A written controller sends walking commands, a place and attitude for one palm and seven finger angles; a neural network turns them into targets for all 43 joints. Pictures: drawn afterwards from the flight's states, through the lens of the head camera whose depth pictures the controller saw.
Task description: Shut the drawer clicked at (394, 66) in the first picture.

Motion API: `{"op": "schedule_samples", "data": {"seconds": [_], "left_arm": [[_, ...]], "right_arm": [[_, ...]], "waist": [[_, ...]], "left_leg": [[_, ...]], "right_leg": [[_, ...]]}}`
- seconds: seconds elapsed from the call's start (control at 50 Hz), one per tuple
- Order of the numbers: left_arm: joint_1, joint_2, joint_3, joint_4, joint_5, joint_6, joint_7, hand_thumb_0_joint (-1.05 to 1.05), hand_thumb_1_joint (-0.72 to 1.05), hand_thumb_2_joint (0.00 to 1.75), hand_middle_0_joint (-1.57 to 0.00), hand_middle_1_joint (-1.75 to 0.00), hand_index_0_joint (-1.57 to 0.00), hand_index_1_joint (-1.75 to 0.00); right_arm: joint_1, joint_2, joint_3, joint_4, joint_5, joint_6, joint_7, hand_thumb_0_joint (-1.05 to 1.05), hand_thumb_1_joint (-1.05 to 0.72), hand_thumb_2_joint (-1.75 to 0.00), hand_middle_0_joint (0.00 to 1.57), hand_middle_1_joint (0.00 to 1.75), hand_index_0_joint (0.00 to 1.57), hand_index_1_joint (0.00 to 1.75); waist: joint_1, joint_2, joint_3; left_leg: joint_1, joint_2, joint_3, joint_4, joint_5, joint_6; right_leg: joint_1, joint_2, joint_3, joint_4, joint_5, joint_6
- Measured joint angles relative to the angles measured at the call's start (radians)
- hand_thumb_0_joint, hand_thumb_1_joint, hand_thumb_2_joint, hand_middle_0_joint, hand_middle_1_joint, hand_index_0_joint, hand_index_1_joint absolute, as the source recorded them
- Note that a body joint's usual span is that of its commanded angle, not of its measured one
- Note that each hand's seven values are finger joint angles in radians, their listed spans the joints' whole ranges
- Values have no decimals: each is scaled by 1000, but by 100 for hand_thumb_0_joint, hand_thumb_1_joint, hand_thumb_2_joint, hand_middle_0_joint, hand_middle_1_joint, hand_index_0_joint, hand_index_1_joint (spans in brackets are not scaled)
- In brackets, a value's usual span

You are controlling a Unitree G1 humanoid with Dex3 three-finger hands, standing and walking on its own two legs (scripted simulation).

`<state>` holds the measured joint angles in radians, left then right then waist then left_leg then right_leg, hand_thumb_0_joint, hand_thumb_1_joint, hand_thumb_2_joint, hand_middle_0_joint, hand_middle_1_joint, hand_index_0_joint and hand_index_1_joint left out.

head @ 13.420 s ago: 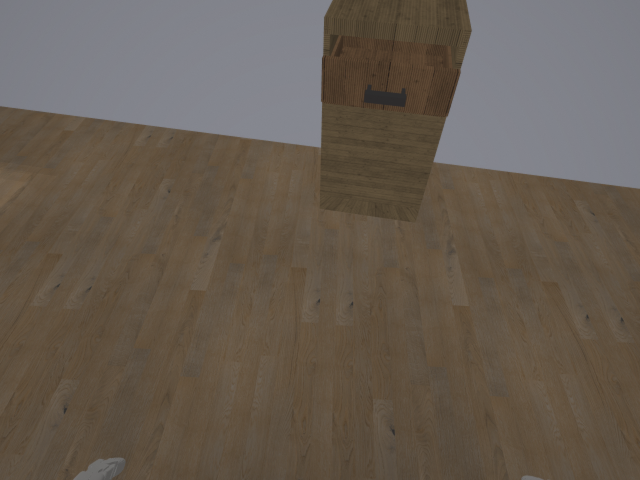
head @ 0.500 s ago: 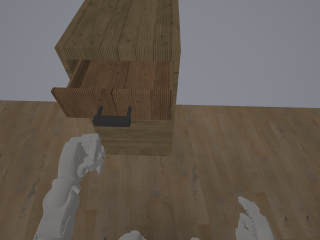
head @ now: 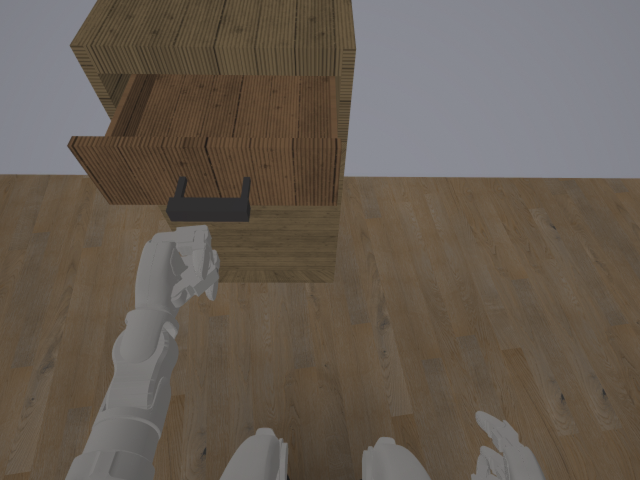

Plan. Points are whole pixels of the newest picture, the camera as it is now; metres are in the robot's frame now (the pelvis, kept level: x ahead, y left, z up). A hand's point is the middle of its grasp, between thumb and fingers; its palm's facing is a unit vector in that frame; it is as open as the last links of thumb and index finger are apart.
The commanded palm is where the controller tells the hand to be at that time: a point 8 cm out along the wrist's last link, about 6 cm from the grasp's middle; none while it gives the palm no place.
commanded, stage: bring the fist close to the handle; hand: left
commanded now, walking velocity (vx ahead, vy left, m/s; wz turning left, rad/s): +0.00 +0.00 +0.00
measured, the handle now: (212, 196) +0.50 +0.19 +0.00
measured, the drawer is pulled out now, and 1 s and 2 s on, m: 0.16 0.16 0.07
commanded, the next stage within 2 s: push the drawer shut in 0.82 s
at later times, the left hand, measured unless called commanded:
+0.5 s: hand (229, 258) +0.40 +0.14 +0.00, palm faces +0.02 -1.00 -0.03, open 3.3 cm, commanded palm +0.37 +0.19 +0.00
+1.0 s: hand (222, 258) +0.40 +0.15 +0.00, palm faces +0.02 -1.00 -0.03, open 3.3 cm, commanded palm +0.38 +0.20 +0.00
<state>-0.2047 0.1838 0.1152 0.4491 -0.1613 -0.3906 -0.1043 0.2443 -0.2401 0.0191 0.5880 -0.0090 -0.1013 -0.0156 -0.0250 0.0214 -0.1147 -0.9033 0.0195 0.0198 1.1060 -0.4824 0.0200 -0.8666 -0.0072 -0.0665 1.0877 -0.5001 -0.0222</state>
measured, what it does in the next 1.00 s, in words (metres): stands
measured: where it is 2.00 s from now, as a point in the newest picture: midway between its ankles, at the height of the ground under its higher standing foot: outside the picture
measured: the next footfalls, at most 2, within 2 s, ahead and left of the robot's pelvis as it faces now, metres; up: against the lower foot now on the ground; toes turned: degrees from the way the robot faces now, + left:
none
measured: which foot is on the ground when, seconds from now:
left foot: down 0.00-1.00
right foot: down 0.00-1.00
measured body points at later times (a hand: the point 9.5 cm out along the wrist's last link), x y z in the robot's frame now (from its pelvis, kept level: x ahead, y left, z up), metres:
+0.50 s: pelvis -0.01 +0.01 -0.03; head +0.11 +0.01 +0.40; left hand +0.39 +0.20 +0.00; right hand +0.11 -0.25 -0.15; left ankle +0.03 +0.11 -0.66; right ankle +0.02 -0.11 -0.66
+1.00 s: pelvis +0.00 +0.00 -0.03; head +0.11 +0.01 +0.41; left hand +0.39 +0.21 +0.00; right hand +0.11 -0.25 -0.15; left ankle +0.03 +0.11 -0.66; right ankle +0.02 -0.11 -0.66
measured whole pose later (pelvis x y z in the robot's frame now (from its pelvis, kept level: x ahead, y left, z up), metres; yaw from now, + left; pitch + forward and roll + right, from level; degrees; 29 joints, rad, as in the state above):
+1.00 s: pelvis +0.00 +0.00 -0.03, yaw -1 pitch +22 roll -2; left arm -0.39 0.22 0.18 0.67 -0.14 -0.49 -0.10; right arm 0.24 -0.25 0.00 0.60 -0.02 -0.01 -0.01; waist -0.06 0.02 -0.15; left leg -1.11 0.03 0.01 1.25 -0.53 0.02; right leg -1.06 0.00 -0.07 1.22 -0.54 -0.02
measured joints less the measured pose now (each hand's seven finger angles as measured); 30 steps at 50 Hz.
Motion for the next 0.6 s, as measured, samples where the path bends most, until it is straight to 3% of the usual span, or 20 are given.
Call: {"op": "schedule_samples", "data": {"seconds": [0.36, 0.48, 0.6], "left_arm": [[-153, 1, 18, 169, 36, -88, 41, 1, 90, 90, -140, -160, -141, -160], [-216, 12, 49, 238, 45, -97, 44, 1, 90, 90, -140, -160, -141, -160], [-200, 19, 54, 202, 34, -95, 39, 2, 90, 90, -140, -160, -140, -160]], "right_arm": [[3, -5, -13, 16, -16, 45, 16, 1, -91, -90, 20, 30, 21, 30], [-3, -1, -11, 15, -20, 61, 20, 1, -91, -90, 20, 30, 21, 30], [9, 1, -15, 11, -16, 79, 23, 1, -91, -90, 20, 30, 21, 30]], "waist": [[-21, 1, -28], [-32, 1, -33], [-30, 8, -32]], "left_leg": [[-163, 2, 4, 118, -32, 9], [-215, 5, 4, 153, -41, 9], [-220, 9, 7, 157, -46, 9]], "right_leg": [[-162, -2, 5, 113, -28, 6], [-214, -1, 5, 148, -36, 5], [-222, 4, 9, 153, -39, 5]]}}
